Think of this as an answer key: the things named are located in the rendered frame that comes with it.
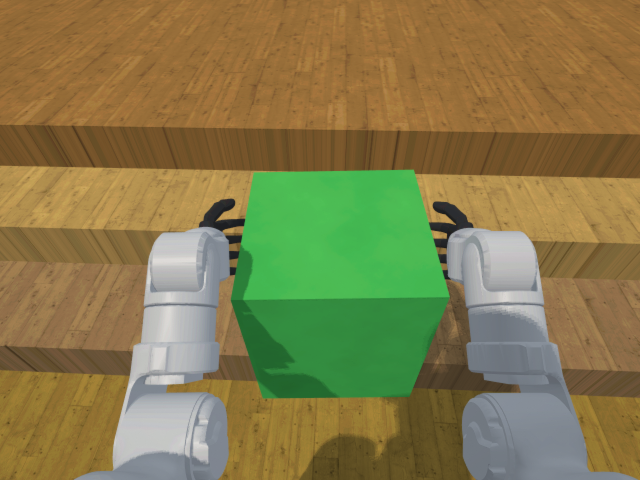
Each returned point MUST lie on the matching robot right upper arm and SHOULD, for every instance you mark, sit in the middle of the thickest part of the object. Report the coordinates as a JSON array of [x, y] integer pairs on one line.
[[525, 436]]

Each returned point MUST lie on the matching robot right forearm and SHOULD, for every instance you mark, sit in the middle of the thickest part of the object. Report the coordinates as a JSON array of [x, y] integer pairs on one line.
[[508, 330]]

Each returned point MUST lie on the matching robot left forearm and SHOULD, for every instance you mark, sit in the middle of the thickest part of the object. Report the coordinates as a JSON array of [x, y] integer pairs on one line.
[[179, 323]]

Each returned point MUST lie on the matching carton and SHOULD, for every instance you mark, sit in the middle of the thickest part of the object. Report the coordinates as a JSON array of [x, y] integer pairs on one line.
[[338, 290]]

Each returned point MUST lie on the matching robot right hand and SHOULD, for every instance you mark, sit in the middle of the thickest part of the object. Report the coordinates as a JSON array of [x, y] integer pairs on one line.
[[457, 217]]

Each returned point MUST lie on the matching robot left hand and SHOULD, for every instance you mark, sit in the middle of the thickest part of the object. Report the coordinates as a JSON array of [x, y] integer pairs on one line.
[[213, 214]]

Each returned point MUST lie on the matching robot left upper arm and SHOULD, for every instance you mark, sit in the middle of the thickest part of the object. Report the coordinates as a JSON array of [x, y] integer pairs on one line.
[[170, 436]]

